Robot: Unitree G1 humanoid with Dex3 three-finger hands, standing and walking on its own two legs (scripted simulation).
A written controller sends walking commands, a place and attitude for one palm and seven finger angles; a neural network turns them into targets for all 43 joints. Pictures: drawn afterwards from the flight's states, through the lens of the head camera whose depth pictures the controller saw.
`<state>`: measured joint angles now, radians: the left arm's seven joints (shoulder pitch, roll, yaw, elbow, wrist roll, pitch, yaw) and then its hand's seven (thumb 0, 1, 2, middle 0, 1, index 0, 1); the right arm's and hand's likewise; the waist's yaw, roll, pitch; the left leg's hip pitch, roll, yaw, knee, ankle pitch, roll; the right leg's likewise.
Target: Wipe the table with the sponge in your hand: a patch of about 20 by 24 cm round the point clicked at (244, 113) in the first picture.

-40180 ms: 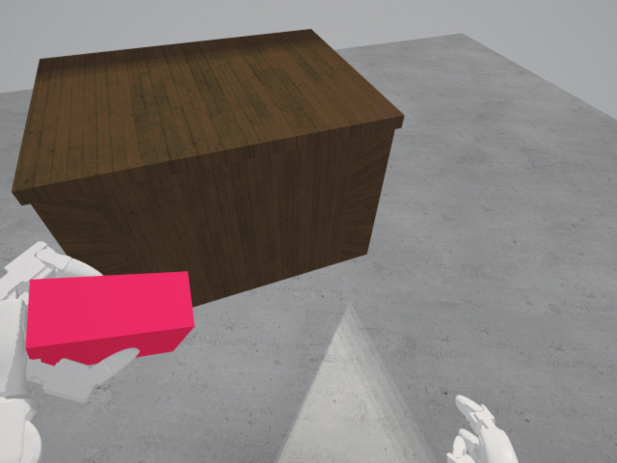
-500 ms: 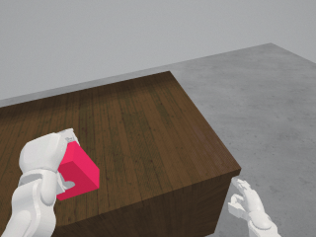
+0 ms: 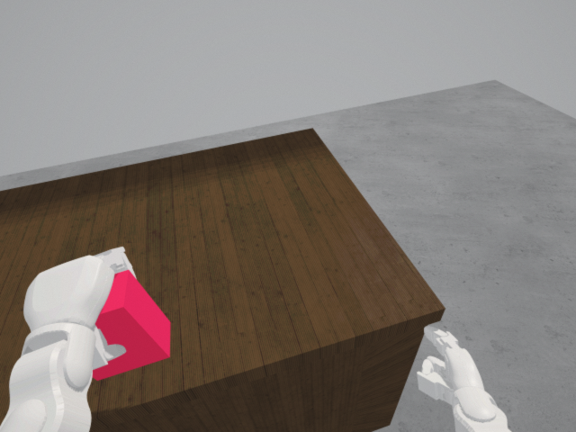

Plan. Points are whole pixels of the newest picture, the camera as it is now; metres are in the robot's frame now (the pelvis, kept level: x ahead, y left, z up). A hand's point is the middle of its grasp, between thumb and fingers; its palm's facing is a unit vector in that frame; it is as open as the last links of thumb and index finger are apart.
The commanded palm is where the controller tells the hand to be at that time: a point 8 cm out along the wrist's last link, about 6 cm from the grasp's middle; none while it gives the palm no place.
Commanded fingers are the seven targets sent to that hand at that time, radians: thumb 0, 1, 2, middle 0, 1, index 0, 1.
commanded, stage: bring the sponge back beside the body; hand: left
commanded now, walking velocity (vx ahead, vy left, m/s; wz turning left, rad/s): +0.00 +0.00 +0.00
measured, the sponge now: (120, 335) +0.19 +0.28 +0.06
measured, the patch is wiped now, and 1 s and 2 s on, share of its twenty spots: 1.00 1.00 1.00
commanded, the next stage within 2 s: step back with the hand held close in 0.54 s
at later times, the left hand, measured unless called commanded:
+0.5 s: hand (97, 317) +0.19 +0.28 +0.11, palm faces +0.10 -0.13 -0.99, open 10.1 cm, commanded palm +0.15 +0.28 +0.18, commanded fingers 0.00 0.10 1.30 -1.20 -1.60 -1.20 -1.60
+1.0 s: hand (108, 294) +0.19 +0.25 +0.16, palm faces +0.34 -0.84 -0.42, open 10.1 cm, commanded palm +0.15 +0.29 +0.17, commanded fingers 0.00 0.10 1.30 -1.20 -1.60 -1.20 -1.60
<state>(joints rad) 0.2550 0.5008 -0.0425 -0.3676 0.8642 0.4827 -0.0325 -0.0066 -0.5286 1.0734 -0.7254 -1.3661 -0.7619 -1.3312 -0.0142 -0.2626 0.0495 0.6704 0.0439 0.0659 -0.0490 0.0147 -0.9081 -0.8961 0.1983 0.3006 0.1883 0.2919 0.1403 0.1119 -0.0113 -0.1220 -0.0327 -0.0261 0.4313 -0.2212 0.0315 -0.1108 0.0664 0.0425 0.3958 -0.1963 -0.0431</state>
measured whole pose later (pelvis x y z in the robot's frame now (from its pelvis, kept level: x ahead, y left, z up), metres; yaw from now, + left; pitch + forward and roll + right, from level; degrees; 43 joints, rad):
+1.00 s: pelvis -0.01 +0.01 -0.01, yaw +1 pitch +2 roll -2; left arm 0.51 0.42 0.34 -0.57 -0.07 -0.06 0.10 -0.01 -0.53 1.07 -0.72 -1.37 -0.76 -1.33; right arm 0.26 -0.26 0.01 0.58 0.02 0.00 -0.09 0.01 -0.91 -0.90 0.20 0.30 0.20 0.30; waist 0.00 0.01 -0.05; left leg -0.36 -0.04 -0.05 0.59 -0.27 0.04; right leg -0.33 0.06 0.01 0.53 -0.24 -0.02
